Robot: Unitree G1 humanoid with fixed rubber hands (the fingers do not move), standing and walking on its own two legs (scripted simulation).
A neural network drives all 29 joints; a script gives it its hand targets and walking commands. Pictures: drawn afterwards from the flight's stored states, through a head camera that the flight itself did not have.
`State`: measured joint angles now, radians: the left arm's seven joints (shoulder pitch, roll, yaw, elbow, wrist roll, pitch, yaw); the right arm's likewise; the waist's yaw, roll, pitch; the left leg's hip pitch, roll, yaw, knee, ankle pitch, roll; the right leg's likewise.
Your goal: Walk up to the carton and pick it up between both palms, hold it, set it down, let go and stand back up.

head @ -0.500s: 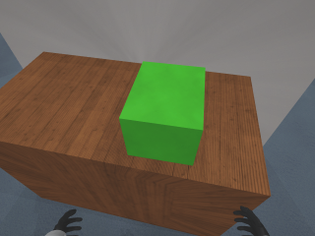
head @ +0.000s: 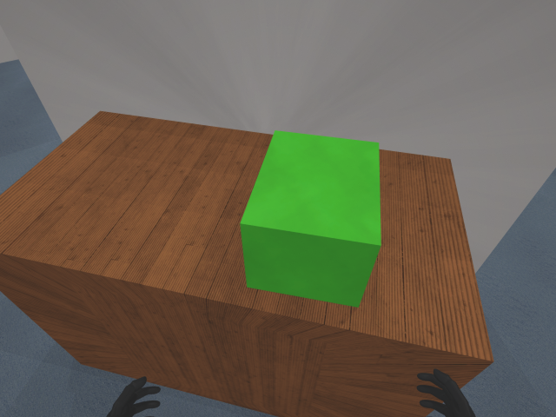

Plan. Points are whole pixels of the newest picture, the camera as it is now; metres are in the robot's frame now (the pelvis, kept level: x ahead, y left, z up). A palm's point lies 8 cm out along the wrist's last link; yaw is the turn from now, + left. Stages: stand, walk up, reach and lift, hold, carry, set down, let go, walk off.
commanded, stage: reach and lift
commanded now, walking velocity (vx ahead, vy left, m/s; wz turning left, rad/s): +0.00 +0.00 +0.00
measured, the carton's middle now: (314, 213) +0.49 -0.03 +0.01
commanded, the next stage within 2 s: none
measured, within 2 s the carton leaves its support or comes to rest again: neither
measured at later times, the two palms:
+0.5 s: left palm (115, 414) +0.16 +0.25 -0.04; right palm out of the picture +0.16 -0.20 -0.03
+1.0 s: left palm (127, 374) +0.20 +0.23 +0.00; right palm (455, 392) +0.18 -0.20 +0.01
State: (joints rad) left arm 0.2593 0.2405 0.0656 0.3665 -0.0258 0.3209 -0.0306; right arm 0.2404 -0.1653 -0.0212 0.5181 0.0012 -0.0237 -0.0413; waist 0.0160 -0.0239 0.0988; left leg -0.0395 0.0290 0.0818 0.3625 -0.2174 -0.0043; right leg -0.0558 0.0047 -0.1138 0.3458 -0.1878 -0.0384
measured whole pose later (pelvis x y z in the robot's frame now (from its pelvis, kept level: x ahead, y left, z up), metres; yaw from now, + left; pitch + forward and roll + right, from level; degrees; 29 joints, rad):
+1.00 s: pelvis +0.01 +0.01 +0.00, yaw -1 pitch -3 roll -1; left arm 0.32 0.28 -0.07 0.17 -0.19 -0.09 0.00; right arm 0.38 -0.10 -0.04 0.14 0.13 -0.13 -0.05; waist 0.02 -0.01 0.02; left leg -0.07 0.02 0.10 0.35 -0.23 0.01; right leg -0.08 0.00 -0.09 0.31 -0.18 -0.02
